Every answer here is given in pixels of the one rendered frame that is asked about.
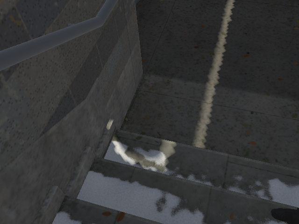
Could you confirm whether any robot right hand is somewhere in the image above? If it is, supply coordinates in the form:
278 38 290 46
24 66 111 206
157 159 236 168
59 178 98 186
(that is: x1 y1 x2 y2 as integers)
271 208 299 224

